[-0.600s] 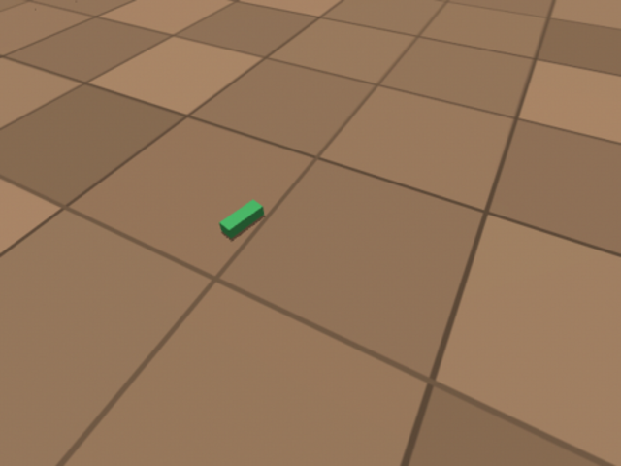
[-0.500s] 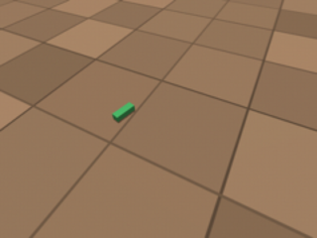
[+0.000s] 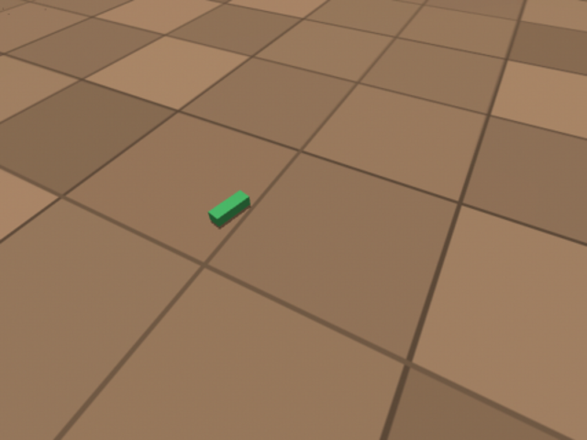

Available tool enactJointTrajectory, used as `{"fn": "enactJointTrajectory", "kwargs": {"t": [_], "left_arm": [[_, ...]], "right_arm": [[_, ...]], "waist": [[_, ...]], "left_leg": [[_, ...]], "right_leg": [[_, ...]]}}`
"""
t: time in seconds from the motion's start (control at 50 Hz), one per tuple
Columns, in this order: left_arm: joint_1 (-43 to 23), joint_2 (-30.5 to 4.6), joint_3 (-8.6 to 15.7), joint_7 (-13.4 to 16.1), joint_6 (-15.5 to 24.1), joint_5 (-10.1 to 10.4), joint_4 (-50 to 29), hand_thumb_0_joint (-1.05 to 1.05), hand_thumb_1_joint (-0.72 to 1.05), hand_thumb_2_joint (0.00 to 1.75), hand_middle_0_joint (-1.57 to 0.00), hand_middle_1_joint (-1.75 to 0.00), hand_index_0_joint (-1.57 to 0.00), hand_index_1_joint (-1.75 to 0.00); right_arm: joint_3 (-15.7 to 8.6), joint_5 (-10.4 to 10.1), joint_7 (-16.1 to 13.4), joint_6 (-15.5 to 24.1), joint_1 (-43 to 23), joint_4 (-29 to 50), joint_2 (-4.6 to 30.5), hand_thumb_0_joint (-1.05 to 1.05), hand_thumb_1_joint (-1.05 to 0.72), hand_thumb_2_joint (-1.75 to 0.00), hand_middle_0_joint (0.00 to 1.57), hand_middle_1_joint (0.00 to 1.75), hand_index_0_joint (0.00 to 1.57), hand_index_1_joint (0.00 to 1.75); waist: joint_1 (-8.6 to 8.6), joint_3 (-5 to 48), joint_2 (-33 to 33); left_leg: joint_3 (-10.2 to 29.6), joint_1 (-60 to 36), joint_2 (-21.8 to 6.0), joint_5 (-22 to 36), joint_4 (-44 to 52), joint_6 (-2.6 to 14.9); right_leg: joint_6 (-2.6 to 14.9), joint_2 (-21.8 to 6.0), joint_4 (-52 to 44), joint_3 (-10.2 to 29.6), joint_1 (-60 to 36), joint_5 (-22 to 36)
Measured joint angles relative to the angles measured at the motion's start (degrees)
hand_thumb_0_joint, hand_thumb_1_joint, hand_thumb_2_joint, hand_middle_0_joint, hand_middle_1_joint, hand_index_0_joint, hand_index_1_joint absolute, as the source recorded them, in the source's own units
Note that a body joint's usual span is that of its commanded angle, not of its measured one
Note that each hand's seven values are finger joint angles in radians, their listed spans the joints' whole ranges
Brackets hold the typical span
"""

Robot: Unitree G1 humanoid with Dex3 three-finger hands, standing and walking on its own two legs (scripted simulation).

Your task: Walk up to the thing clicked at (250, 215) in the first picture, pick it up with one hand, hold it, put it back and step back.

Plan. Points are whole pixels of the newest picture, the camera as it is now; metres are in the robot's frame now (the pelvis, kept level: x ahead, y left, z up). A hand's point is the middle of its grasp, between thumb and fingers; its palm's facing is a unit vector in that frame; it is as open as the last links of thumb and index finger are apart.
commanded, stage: stand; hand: left
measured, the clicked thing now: (229, 207) +1.23 +0.33 -0.76
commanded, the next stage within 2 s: walk up in 0.52 s
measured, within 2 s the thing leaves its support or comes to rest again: neither
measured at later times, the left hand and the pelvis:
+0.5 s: hand out of the picture +0.07 +0.25 -0.16, palm faces -0.02 -0.94 -0.34, open 7.4 cm; pelvis +0.00 +0.00 +0.00, yaw +0 degrees
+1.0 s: hand out of the picture +0.14 +0.37 -0.18, palm faces +0.27 -0.93 -0.25, open 7.4 cm; pelvis +0.11 +0.08 -0.02, yaw +17 degrees
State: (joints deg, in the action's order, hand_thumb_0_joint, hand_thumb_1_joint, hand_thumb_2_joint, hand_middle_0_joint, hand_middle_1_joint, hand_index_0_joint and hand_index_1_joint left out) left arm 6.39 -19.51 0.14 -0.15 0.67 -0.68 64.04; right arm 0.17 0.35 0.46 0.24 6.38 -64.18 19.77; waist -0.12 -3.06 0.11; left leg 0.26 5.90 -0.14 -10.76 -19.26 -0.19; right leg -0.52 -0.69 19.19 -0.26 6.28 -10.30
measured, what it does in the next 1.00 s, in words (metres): walks ahead, turning left: left foot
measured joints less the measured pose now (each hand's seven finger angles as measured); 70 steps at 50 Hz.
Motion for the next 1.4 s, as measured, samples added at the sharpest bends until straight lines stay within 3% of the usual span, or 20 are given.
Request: {"fn": "enactJointTrajectory", "kwargs": {"t": [0.52, 0.58, 0.64, 0.68, 0.74, 0.8, 0.84, 0.86, 0.9, 0.96, 1.1, 1.24, 1.32, 1.34, 1.38, 1.4], "left_arm": [[0.66, -0.20, -0.08, -0.03, -0.07, 0.06, -0.10, 0.01, 0.90, 0.90, -0.20, -0.30, -0.20, -0.30], [0.63, -0.47, 2.16, -2.05, 0.21, -1.26, -3.18, 0.01, 0.90, 0.90, -0.20, -0.30, -0.20, -0.30], [0.50, -2.09, 3.90, -3.07, 1.26, -1.66, -7.60, 0.01, 0.90, 0.90, -0.20, -0.30, -0.21, -0.30], [1.11, -2.76, 5.10, -3.51, 1.60, -1.98, -8.96, 0.01, 0.90, 0.90, -0.20, -0.30, -0.21, -0.30], [2.67, -4.35, 6.34, -4.41, 0.61, -2.76, -9.40, 0.01, 0.90, 0.90, -0.20, -0.30, -0.21, -0.30], [4.33, -6.86, 7.54, -5.18, -0.85, -3.37, -9.52, 0.01, 0.90, 0.90, -0.20, -0.30, -0.21, -0.30], [5.19, -8.21, 8.28, -5.18, -1.87, -3.70, -9.80, 0.01, 0.90, 0.90, -0.20, -0.30, -0.20, -0.30], [5.13, -8.77, 8.61, -4.96, -2.45, -3.80, -9.71, 0.01, 0.90, 0.90, -0.20, -0.30, -0.20, -0.30], [4.51, -8.89, 8.27, -5.00, -3.60, -3.71, -9.52, 0.01, 0.90, 0.90, -0.20, -0.30, -0.20, -0.30], [3.34, -7.97, 6.89, -5.91, -3.35, -2.95, -10.52, 0.01, 0.91, 0.90, -0.19, -0.30, -0.20, -0.30], [4.18, -6.09, 5.61, -7.76, -3.32, -2.38, -13.32, 0.01, 0.90, 0.90, -0.20, -0.30, -0.20, -0.30], [5.16, -7.76, 7.16, -7.31, -4.31, -2.72, -14.04, 0.01, 0.90, 0.90, -0.20, -0.30, -0.20, -0.30], [3.30, -7.27, 7.50, -7.01, -3.45, -2.32, -15.62, 0.01, 0.90, 0.90, -0.20, -0.30, -0.20, -0.30], [2.81, -6.76, 7.54, -6.91, -2.89, -2.17, -16.20, 0.01, 0.90, 0.90, -0.20, -0.30, -0.20, -0.30], [1.52, -4.70, 7.32, -6.47, -1.17, -2.29, -17.37, 0.01, 0.90, 0.90, -0.20, -0.30, -0.20, -0.30], [1.37, -4.09, 6.91, -6.24, -0.24, -2.35, -18.13, 0.01, 0.90, 0.90, -0.20, -0.30, -0.20, -0.30]], "right_arm": [[0.14, -0.06, 0.00, 0.04, 0.25, -0.19, 0.06, 0.01, -0.91, -0.90, 0.20, 0.30, 0.21, 0.30], [-1.30, -0.28, 1.42, 0.03, 3.94, 2.77, 0.63, 0.01, -0.91, -0.90, 0.20, 0.30, 0.21, 0.30], [-2.16, 0.25, 2.67, -0.55, 7.10, 3.98, 1.20, 0.01, -0.91, -0.90, 0.20, 0.30, 0.21, 0.30], [-3.20, 1.03, 3.69, -0.31, 7.94, 4.82, 2.58, 0.01, -0.91, -0.90, 0.20, 0.30, 0.21, 0.30], [-4.99, 0.95, 4.73, -0.05, 8.95, 7.07, 4.72, 0.01, -0.91, -0.90, 0.20, 0.30, 0.21, 0.30], [-6.20, 0.58, 5.06, 0.86, 10.45, 9.25, 5.89, 0.01, -0.91, -0.90, 0.20, 0.30, 0.21, 0.30], [-7.09, 0.67, 4.35, 2.57, 11.78, 10.81, 7.12, 0.01, -0.91, -0.90, 0.20, 0.30, 0.21, 0.30], [-7.41, 0.80, 3.54, 3.16, 11.82, 11.42, 7.25, 0.01, -0.91, -0.90, 0.20, 0.30, 0.21, 0.30], [-7.16, 0.34, 2.20, 3.41, 12.22, 11.92, 6.82, 0.01, -0.91, -0.90, 0.20, 0.30, 0.21, 0.30], [-5.36, -0.20, 1.26, 3.04, 13.63, 11.10, 4.80, 0.01, -0.91, -0.90, 0.20, 0.30, 0.20, 0.30], [-2.41, -0.09, 0.15, 5.11, 18.11, 11.66, 1.27, 0.01, -0.90, -0.90, 0.20, 0.30, 0.21, 0.30], [-1.86, 0.18, -0.42, 6.64, 19.77, 14.21, 1.21, 0.01, -0.90, -0.90, 0.21, 0.30, 0.21, 0.30], [-2.17, 0.64, -1.30, 6.32, 19.90, 15.49, 3.49, 0.01, -0.90, -0.90, 0.21, 0.30, 0.21, 0.30], [-2.35, 0.67, -1.59, 6.01, 19.74, 15.61, 4.38, 0.01, -0.90, -0.90, 0.21, 0.30, 0.21, 0.30], [-2.94, 0.41, -2.41, 5.02, 18.12, 14.88, 6.19, 0.01, -0.90, -0.90, 0.21, 0.30, 0.21, 0.30], [-2.92, 0.12, -2.90, 4.47, 17.18, 14.43, 6.36, 0.01, -0.90, -0.90, 0.20, 0.30, 0.21, 0.30]], "waist": [[0.12, 0.01, -0.05], [-0.63, 0.88, -0.55], [0.90, 0.91, 1.90], [2.05, 0.40, 2.51], [1.89, 0.33, 2.51], [1.94, 1.37, 4.03], [1.68, 2.14, 5.49], [1.15, 1.79, 6.95], [-0.14, 1.35, 8.21], [-0.44, 0.69, 8.77], [0.09, 0.71, 6.97], [0.60, 1.04, 6.87], [0.54, 0.67, 5.69], [0.64, 0.57, 4.67], [0.89, -0.72, 0.69], [1.06, -1.03, 0.28]], "left_leg": [[-0.07, -0.33, 0.16, 0.08, 0.52, 0.08], [1.86, 4.63, -0.02, -6.74, -7.96, 1.22], [-2.45, 13.21, -0.43, -10.30, -22.28, 0.65], [-3.36, 16.88, -1.41, -10.56, -26.04, 0.87], [-3.86, 20.22, -4.00, -8.83, -26.14, 0.69], [-4.93, 18.81, -5.62, -5.19, -20.66, 0.45], [-5.16, 16.99, -4.40, -2.48, -19.58, 0.72], [-5.78, 17.58, -3.06, -4.12, -22.84, 1.15], [-5.77, 17.31, -1.39, -7.37, -25.74, 1.89], [-4.54, 13.06, 0.04, -6.94, -20.98, 2.59], [0.51, 4.57, 1.29, -4.49, -8.78, 1.85], [3.99, 0.08, 0.88, -8.91, -7.00, -0.59], [6.02, -0.62, -0.43, -14.56, -10.92, -2.77], [6.67, -0.35, -1.30, -16.60, -13.22, -3.01], [8.14, 3.75, -4.11, -17.51, -25.39, -0.73], [8.13, 7.26, -3.74, -17.36, -33.45, 0.51]], "right_leg": [[-0.10, -0.17, -0.18, 0.08, -0.17, -0.10], [1.04, -0.32, 1.91, -3.59, 0.34, -5.74], [2.34, -2.54, 1.19, -6.78, -0.52, -3.67], [2.11, -3.47, 1.26, -7.76, -1.57, -4.10], [0.67, -4.26, 2.43, -10.27, -3.78, -6.67], [0.08, -5.93, 7.97, -11.67, -4.52, -12.08], [2.44, -7.82, 18.79, -9.88, -1.53, -18.67], [3.31, -8.20, 26.86, -6.78, 1.57, -21.32], [3.61, -5.14, 40.65, -1.51, 8.36, -21.42], [2.19, -2.51, 48.40, -0.11, 16.68, -16.45], [-0.34, -5.11, 40.44, 2.52, 25.96, -2.85], [-0.86, -6.78, 28.02, 4.27, 25.89, -0.66], [0.53, -5.62, 20.87, 2.71, 22.64, -4.82], [0.61, -4.71, 19.30, 1.98, 21.37, -3.18], [-0.09, -2.41, 21.83, -1.15, 20.21, -3.63], [-0.03, -2.44, 23.20, -2.13, 19.69, -5.48]]}}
